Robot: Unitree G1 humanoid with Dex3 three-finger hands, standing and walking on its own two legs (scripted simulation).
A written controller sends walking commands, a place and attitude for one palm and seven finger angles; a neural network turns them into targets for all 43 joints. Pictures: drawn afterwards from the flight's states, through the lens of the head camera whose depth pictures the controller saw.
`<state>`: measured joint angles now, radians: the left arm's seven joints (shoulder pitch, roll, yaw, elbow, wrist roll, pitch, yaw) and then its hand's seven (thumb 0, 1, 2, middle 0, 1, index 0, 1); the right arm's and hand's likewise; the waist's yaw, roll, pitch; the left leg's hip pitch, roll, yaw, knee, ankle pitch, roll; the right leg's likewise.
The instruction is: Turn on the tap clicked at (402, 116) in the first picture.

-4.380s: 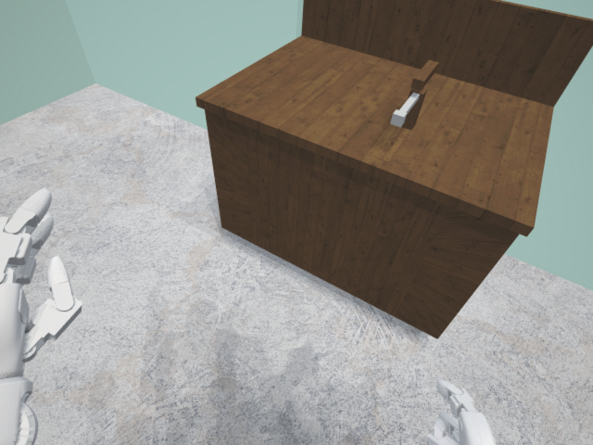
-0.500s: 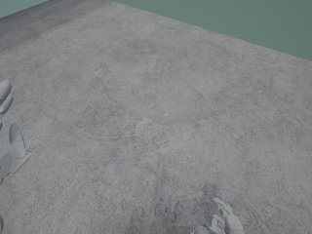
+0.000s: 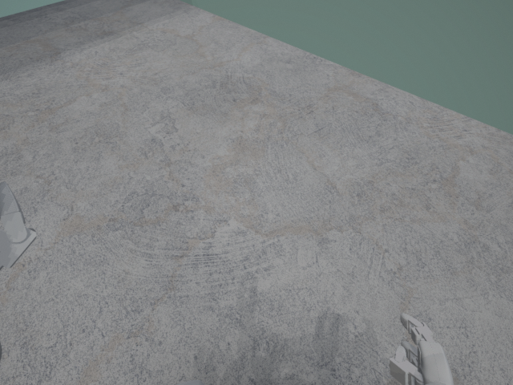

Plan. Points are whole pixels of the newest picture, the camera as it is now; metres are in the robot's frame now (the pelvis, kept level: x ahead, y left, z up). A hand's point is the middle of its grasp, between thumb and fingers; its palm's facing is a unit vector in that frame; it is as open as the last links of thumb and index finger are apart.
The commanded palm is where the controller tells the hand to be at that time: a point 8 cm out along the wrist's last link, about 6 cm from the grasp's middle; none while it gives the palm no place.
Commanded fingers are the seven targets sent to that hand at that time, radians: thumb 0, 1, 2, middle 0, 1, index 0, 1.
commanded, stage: walk around to get in front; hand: left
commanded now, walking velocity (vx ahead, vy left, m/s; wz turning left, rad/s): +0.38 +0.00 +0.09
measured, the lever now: out of the picture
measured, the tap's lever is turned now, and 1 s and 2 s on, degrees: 0 0 0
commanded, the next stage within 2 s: turn to face it in 0.32 s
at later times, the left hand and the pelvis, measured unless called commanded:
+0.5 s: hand (109, 167) +0.34 +0.22 +0.18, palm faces +0.46 -0.77 -0.45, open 7.4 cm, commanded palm +0.27 +0.26 +0.20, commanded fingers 0.00 0.90 0.90 -0.20 -0.30 -0.20 -0.30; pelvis +0.14 -0.04 +0.02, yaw +5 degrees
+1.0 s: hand (170, 103) +0.46 +0.16 +0.19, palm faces +0.21 -0.85 -0.48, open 7.4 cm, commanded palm +0.40 +0.22 +0.20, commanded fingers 0.00 0.90 0.90 -0.20 -0.30 -0.20 -0.30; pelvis +0.20 -0.03 +0.01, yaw -10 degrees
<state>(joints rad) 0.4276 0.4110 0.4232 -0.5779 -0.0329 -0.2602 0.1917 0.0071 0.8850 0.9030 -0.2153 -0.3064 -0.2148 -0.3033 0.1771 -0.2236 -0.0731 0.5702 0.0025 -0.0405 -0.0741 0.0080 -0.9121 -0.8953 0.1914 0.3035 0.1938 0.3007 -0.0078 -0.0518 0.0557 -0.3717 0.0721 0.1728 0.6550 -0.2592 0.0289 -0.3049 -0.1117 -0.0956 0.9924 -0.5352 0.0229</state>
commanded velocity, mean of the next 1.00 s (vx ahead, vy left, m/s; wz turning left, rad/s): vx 0.13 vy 0.00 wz -0.28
